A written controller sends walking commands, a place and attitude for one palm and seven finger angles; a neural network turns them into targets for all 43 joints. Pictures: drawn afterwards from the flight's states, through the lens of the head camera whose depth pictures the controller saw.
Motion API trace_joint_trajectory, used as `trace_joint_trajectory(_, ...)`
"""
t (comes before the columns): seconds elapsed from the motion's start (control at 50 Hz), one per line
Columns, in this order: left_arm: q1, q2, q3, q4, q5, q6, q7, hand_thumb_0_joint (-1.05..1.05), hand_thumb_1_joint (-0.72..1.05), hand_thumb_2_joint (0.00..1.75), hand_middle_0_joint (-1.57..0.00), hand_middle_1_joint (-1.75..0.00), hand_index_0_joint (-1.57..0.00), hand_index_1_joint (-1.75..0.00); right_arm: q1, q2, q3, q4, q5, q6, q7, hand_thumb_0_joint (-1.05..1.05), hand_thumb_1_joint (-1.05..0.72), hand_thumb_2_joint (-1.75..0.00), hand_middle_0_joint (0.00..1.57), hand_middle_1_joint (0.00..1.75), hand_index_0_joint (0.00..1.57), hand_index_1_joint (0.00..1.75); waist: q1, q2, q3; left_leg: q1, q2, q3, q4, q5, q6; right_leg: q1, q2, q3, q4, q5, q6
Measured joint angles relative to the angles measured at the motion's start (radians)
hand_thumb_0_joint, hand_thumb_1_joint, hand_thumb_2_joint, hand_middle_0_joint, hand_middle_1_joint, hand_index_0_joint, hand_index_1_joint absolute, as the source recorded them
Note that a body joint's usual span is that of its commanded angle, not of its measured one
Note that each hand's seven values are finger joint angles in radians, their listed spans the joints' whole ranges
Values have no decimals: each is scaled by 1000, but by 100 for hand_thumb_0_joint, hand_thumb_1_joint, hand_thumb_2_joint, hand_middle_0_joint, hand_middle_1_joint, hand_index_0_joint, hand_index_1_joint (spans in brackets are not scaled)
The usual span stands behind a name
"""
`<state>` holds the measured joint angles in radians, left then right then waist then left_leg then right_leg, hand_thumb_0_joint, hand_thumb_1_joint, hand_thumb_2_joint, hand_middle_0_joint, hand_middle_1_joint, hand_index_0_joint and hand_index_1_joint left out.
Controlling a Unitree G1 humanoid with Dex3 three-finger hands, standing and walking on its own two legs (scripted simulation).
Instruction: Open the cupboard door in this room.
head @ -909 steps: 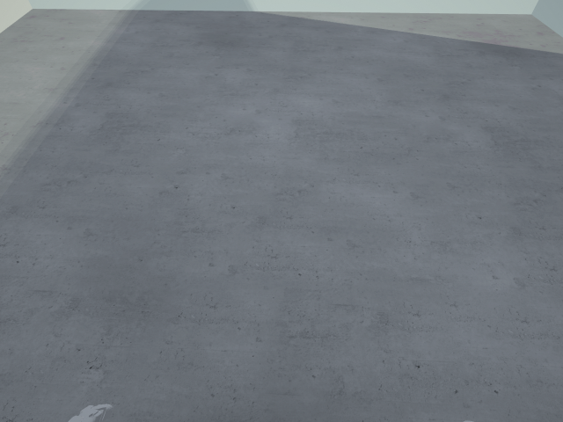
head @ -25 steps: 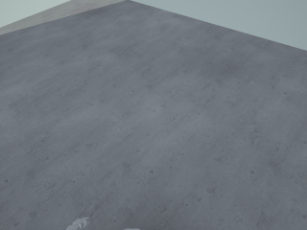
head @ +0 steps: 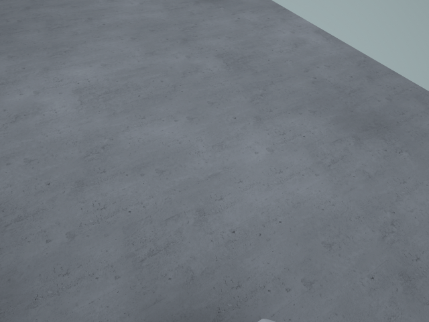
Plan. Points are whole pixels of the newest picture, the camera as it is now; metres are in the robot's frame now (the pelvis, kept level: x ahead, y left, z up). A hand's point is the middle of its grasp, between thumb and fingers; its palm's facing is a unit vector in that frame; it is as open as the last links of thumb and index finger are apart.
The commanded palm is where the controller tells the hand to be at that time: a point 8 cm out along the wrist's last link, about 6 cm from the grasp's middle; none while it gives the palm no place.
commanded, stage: turn or walk to find it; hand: left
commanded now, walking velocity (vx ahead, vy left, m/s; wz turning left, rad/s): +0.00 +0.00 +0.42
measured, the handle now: out of the picture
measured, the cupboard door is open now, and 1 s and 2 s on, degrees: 0 0 0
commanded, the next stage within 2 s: stand and wait in 1.86 s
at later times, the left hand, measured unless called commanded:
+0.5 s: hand out of the picture +0.03 +0.16 -0.14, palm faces +0.23 -0.94 -0.27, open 7.4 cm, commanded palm none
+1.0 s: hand out of the picture -0.11 +0.22 -0.16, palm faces +0.46 -0.85 -0.25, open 7.4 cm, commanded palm none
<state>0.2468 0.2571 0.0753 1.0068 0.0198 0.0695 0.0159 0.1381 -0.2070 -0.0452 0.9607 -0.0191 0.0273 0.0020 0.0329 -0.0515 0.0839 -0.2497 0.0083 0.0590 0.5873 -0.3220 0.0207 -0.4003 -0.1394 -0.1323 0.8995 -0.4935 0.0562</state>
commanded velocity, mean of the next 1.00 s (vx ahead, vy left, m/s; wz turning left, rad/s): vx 0.00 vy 0.00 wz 0.42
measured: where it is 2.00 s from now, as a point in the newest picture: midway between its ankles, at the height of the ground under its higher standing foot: outside the picture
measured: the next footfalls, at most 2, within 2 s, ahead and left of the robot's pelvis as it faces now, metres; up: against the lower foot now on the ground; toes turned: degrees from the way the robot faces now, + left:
right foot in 0.36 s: +0.04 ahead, -0.13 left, +0.00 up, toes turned +4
left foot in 0.82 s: -0.07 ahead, +0.11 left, +0.00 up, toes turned +25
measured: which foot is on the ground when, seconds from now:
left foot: down 0.00-0.36, up 0.38-0.80, down 0.82-1.00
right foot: up 0.00-0.34, down 0.36-0.82, up 0.84-1.00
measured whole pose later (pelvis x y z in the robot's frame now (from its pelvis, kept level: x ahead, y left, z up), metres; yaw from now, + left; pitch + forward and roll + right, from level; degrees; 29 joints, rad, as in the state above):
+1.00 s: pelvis -0.05 +0.00 +0.01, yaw +24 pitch +0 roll +0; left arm 0.21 0.26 0.07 1.00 0.01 0.06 0.01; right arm 0.14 -0.19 -0.03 0.96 -0.02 0.02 -0.01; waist 0.03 -0.04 0.08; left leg -0.22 -0.01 0.01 0.49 -0.27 0.02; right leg -0.45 -0.10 -0.06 1.04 -0.44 0.08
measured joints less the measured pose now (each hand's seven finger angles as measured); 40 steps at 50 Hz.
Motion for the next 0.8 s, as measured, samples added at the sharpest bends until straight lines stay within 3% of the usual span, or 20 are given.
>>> trace_joint_trajectory(0.06,-16,5,3,4,-1,3,-9,1,91,89,-20,-30,-20,-30,0,10,10,-2,-2,-2,-10,1,-91,-90,20,30,20,30,-1,9,-7,19,-8,-23,-62,38,4,-55,31,52,137,51,11)
trace_joint_trajectory(0.14,-32,-3,-4,-15,-2,-9,-12,1,91,89,-20,-30,-20,-30,5,16,13,-1,0,-4,-11,1,-91,-90,20,30,21,30,-3,23,-17,32,-22,-48,-124,83,11,-65,45,80,145,86,25)
trace_joint_trajectory(0.28,-84,-35,-17,-51,-9,-20,-8,1,91,90,-20,-30,-19,-30,30,15,1,-2,-6,6,-7,1,-90,-90,20,30,21,30,-36,56,-18,-2,-40,-105,-115,102,-3,28,77,95,-87,52,23)
trace_joint_trajectory(0.34,-96,-51,-26,-71,-11,-38,-9,1,91,89,-20,-30,-20,-30,46,6,-8,2,-4,15,-6,1,-90,-90,20,30,21,30,-44,71,-23,-38,-51,-129,-72,92,-21,108,93,83,-276,144,15)
trace_joint_trajectory(0.36,-97,-58,-28,-75,-10,-47,-7,1,91,89,-20,-30,-20,-30,51,0,-13,5,-1,17,-5,1,-90,-90,20,30,21,30,-43,81,-24,-55,-52,-138,-44,81,-30,131,97,74,-334,204,-11)
trace_joint_trajectory(0.42,-89,-87,-37,-83,-2,-64,-6,1,91,89,-20,-30,-20,-30,63,-21,-28,15,1,36,-3,1,-90,-90,20,30,21,30,-47,109,-20,-136,-61,-142,181,-91,-35,136,94,37,-324,197,-75)
trace_joint_trajectory(0.48,-67,-104,-39,-84,-1,-61,-2,1,91,89,-20,-30,-20,-30,69,-37,-39,23,-3,49,4,1,-91,-90,20,30,20,30,-46,108,-17,-214,-55,-115,448,-107,-45,158,76,18,-358,201,-85)
trace_joint_trajectory(0.56,-45,-112,-41,-72,2,-62,0,1,91,89,-20,-30,-20,-30,77,-49,-43,32,-4,52,9,1,-91,-90,20,29,20,29,-52,102,-11,-236,-14,-98,562,-57,-70,178,57,-18,-394,221,-83)
trace_joint_trajectory(0.64,-28,-105,-37,-62,6,-64,0,1,91,89,-20,-30,-20,-30,74,-49,-38,47,-2,58,9,1,-91,-90,19,29,20,29,-41,84,-5,-192,17,-84,480,-85,-84,177,36,-48,-400,225,-79)
trace_joint_trajectory(0.74,-12,-77,-28,-46,12,-62,-4,1,91,89,-20,-30,-20,-30,42,-40,-22,49,7,49,6,1,-91,-90,19,29,20,29,-14,54,7,-97,26,-39,249,-137,-79,158,4,-80,-373,218,-61)
trace_joint_trajectory(0.8,0,-51,-18,-31,8,-52,-4,1,91,89,-20,-30,-20,-30,23,-33,-12,31,9,29,5,1,-91,-90,19,29,20,29,-10,38,5,-13,20,-1,35,-35,-67,134,-20,-104,-315,194,-37)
